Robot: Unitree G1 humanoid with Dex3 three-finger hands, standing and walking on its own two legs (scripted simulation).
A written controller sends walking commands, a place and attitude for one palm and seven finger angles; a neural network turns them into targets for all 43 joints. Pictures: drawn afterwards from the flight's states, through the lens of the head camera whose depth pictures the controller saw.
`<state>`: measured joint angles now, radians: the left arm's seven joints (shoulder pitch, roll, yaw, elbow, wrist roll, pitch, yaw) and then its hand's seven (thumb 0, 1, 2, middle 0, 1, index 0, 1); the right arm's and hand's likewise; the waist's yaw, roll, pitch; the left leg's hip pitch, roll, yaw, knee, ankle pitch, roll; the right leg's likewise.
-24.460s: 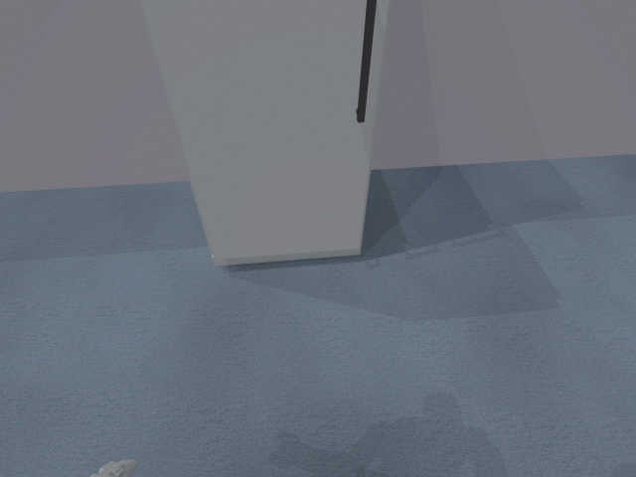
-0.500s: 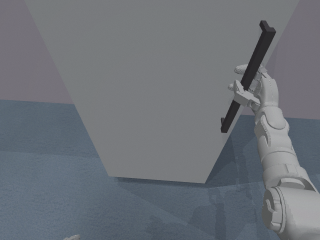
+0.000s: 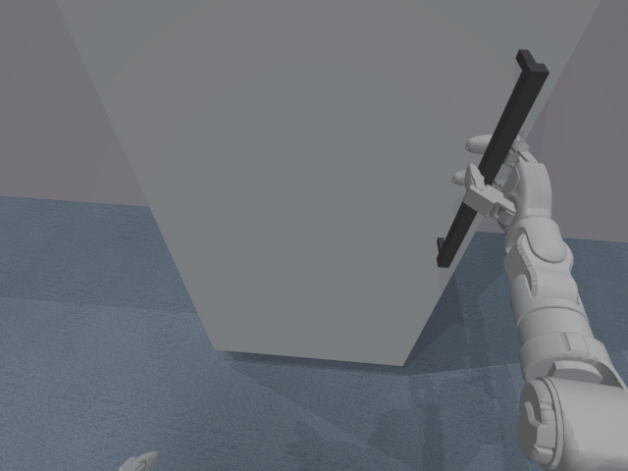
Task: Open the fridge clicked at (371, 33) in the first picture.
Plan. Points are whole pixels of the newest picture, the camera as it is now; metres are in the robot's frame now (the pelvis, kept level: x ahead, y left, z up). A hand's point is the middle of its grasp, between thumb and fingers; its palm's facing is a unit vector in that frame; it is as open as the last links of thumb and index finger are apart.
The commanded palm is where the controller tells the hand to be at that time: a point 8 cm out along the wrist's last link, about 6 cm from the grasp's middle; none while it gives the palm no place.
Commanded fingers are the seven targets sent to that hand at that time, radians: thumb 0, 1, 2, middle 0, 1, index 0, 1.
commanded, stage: grip the handle and tug to test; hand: right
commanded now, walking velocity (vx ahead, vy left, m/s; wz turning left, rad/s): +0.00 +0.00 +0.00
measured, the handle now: (475, 181) +0.50 -0.16 +0.11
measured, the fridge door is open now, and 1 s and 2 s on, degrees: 0 12 41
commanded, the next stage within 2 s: pull the door a little, standing still in 0.22 s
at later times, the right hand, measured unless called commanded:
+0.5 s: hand (473, 194) +0.44 -0.14 +0.14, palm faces -0.05 +1.00 +0.00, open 5.7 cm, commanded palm +0.40 -0.19 +0.14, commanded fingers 0.00 -0.90 -0.90 0.45 1.40 0.45 1.40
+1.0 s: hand (475, 257) +0.34 -0.13 +0.14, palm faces -0.05 +0.99 -0.14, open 6.1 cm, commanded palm +0.32 -0.18 +0.14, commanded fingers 0.00 -0.90 -0.90 0.45 1.40 0.45 1.40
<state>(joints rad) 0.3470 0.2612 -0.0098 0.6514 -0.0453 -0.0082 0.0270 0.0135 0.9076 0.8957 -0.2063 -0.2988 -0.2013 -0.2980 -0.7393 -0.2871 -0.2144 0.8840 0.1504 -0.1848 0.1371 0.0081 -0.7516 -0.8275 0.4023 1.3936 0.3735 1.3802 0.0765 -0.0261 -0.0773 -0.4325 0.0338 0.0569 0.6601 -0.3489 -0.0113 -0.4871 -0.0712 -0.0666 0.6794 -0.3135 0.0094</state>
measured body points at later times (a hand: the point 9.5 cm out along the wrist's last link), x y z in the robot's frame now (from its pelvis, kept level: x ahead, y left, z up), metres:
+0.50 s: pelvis +0.04 +0.00 +0.01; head +0.05 +0.00 +0.46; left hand +0.15 +0.25 -0.10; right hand +0.44 -0.19 +0.15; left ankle -0.01 +0.13 -0.72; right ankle +0.01 -0.13 -0.72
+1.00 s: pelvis +0.05 +0.00 +0.01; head +0.05 +0.01 +0.46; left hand +0.21 +0.24 -0.07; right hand +0.34 -0.18 +0.15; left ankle -0.01 +0.13 -0.72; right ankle +0.02 -0.13 -0.72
